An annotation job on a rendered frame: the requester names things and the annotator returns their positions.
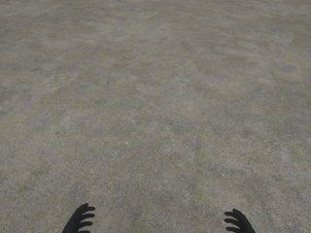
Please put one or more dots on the right robot hand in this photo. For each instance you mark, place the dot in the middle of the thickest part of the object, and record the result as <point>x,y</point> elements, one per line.
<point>242,222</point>

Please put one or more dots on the left robot hand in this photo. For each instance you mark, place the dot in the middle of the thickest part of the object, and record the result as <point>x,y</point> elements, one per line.
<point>74,223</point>

